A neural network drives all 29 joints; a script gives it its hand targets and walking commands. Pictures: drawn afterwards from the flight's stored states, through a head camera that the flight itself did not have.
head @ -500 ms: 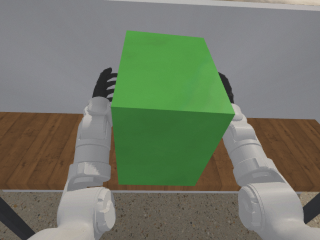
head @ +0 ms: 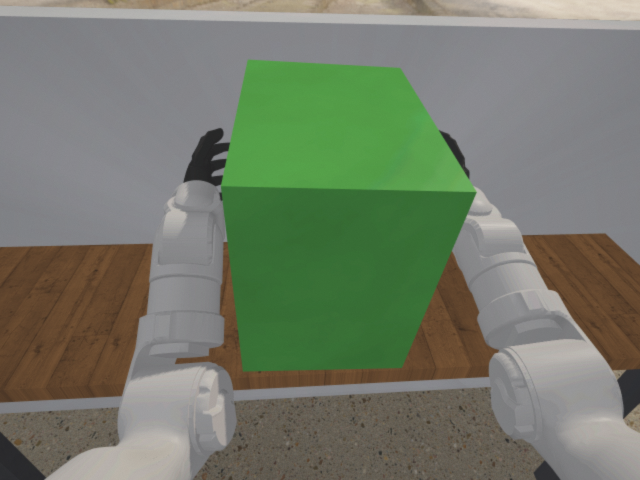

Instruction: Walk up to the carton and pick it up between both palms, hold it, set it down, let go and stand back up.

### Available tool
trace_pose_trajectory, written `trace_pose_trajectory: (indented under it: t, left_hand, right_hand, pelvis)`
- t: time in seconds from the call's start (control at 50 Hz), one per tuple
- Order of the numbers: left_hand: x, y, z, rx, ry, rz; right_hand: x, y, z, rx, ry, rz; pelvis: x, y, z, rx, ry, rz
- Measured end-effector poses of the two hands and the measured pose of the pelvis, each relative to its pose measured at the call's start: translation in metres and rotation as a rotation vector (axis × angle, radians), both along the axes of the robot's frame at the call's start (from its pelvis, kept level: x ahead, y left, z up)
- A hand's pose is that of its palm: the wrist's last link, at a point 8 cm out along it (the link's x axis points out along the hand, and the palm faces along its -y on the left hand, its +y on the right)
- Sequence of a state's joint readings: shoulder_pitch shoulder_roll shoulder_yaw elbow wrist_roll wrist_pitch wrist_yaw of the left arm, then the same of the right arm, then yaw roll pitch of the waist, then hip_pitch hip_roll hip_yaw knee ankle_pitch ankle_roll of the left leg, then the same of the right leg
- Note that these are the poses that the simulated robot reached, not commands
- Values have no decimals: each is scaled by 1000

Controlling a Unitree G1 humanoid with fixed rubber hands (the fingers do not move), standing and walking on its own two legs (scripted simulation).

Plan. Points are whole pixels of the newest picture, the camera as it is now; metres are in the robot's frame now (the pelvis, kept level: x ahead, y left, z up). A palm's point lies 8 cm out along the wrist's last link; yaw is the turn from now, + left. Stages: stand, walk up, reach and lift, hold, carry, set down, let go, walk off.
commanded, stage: reach and lift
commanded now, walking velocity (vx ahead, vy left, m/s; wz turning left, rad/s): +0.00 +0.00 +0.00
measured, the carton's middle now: (324, 213) +0.41 +0.00 +0.18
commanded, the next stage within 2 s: hold in 1.04 s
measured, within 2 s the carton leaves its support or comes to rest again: neither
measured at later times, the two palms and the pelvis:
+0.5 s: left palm (188, 170) +0.38 +0.16 +0.26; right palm (452, 156) +0.38 -0.15 +0.28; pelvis +0.00 -0.01 +0.00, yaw +2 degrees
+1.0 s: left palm (183, 156) +0.37 +0.16 +0.28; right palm (458, 135) +0.38 -0.15 +0.30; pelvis +0.01 -0.02 +0.00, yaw +2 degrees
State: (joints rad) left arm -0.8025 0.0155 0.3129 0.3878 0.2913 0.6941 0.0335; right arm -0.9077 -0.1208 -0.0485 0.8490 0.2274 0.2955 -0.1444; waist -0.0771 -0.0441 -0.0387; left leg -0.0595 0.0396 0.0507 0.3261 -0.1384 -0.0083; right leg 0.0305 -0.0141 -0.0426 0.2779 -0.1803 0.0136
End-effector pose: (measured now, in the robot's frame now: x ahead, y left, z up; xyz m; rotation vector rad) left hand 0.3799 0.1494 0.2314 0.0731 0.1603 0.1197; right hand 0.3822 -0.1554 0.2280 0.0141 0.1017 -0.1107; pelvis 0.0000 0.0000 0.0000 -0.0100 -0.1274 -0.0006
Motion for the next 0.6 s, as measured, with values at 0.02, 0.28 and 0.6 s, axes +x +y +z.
trace_pose_trajectory:
  t: [0.02,0.28,0.6]
  left_hand:
    - [-1,1,2,-2,-7,3]
    - [-15,22,17,-36,-37,36]
    - [3,6,30,-22,-13,-17]
  right_hand:
    - [0,1,3,-2,-7,3]
    - [0,22,30,-12,-28,46]
    - [4,5,48,-13,0,-4]
  pelvis:
    - [0,-1,0,-1,0,1]
    - [3,-9,0,0,-6,39]
    - [5,-3,0,-2,19,15]
